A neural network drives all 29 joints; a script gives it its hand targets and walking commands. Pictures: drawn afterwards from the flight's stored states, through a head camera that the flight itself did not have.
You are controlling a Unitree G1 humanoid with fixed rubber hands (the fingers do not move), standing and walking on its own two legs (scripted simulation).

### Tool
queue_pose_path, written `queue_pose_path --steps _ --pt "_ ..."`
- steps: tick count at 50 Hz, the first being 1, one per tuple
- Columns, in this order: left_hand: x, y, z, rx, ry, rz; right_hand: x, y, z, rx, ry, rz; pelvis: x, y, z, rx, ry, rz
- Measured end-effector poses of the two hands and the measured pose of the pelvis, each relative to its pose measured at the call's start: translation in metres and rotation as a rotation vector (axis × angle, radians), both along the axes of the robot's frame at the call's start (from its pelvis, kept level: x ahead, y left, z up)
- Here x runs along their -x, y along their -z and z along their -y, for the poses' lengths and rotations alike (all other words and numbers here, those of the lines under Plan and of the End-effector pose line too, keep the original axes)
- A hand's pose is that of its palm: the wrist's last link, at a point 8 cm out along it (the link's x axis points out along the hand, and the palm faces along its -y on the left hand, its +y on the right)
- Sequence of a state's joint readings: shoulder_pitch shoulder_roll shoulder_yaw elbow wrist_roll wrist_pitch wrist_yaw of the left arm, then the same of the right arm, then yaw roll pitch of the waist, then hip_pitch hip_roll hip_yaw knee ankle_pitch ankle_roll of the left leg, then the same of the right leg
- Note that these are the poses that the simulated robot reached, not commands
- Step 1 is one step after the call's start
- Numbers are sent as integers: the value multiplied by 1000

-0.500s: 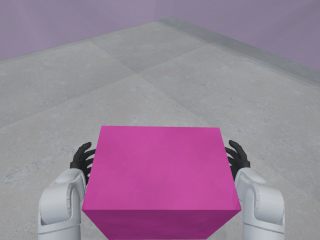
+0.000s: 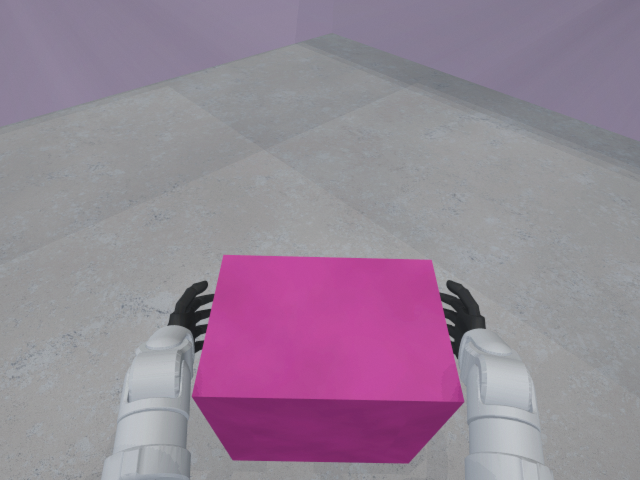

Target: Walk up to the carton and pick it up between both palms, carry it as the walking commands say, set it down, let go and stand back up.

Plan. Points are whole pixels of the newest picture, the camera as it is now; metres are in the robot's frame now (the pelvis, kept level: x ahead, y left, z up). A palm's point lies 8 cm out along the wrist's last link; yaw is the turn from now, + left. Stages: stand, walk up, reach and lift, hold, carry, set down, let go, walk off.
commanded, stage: set down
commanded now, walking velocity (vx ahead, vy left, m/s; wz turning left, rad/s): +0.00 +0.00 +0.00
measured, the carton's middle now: (324, 368) +0.28 -0.03 -0.05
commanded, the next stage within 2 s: none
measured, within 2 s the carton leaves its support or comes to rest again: neither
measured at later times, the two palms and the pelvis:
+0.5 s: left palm (199, 352) +0.32 +0.15 -0.03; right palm (451, 344) +0.29 -0.22 -0.03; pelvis +0.04 -0.02 +0.00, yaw +1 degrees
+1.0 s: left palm (206, 369) +0.33 +0.15 -0.11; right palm (435, 364) +0.30 -0.22 -0.10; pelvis -0.04 +0.00 -0.06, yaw +1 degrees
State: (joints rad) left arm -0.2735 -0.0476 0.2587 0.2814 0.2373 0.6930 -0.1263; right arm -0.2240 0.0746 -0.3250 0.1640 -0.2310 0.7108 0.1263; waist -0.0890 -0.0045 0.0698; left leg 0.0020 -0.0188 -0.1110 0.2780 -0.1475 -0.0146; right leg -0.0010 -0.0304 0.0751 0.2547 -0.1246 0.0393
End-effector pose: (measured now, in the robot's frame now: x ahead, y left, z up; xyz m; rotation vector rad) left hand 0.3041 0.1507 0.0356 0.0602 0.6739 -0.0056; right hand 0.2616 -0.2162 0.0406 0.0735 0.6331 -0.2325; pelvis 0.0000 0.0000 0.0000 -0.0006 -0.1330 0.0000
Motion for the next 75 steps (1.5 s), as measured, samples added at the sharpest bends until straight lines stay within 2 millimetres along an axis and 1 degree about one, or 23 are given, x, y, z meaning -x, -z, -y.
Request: queue_pose_path --steps 4,10,14,19,24,30,34,37,42,47,53,58,61,64,70,75 --pt "-6 11 5 -4 4 -20 -4 10 5 1 3 -20 -5 0 -1 -7 13 -17" --pt "-14 21 1 -10 -34 -21 -28 19 3 13 -46 -22 -17 0 6 -10 18 -68" --pt "-12 35 -3 -17 -61 -49 -38 32 -1 11 -77 -50 -28 0 13 -6 3 -103" --pt "-13 51 -2 -29 -55 -74 -38 52 1 0 -71 -76 -39 1 20 1 -18 -153" --pt "-17 67 5 -9 -26 -80 -31 66 5 17 -48 -83 -42 2 22 4 -25 -211" --pt "-11 92 1 12 -30 -90 -27 83 1 32 -43 -92 -34 7 19 4 -25 -289" --pt "-6 108 -6 16 -33 -84 -26 94 -6 34 -44 -86 -21 13 15 8 -30 -354" --pt "-7 116 -11 12 -31 -64 -27 101 -11 31 -41 -66 -9 19 12 15 -37 -403" --pt "-13 125 -12 4 -20 -40 -29 112 -12 26 -29 -41 12 32 7 29 -43 -462" --pt "-22 137 -3 -9 0 -46 -31 127 -4 1 -2 -46 31 48 4 29 -35 -500" --pt "-33 150 0 -37 -4 -48 -45 149 1 -28 -8 -45 44 67 6 12 -17 -546" --pt "-36 169 -7 -47 -36 -78 -60 172 -6 -36 -42 -73 46 78 12 0 -14 -594" --pt "-38 183 -12 -50 -49 -94 -68 185 -11 -36 -55 -89 43 85 16 1 -20 -634" --pt "-44 195 -14 -50 -46 -95 -73 197 -13 -33 -52 -91 39 92 21 8 -27 -681" --pt "-60 217 -10 -34 -16 -84 -75 216 -10 -23 -9 -80 27 107 23 25 -34 -771" --pt "-66 233 -7 -10 -5 -80 -72 229 -8 -23 21 -72 22 117 19 34 -31 -824"
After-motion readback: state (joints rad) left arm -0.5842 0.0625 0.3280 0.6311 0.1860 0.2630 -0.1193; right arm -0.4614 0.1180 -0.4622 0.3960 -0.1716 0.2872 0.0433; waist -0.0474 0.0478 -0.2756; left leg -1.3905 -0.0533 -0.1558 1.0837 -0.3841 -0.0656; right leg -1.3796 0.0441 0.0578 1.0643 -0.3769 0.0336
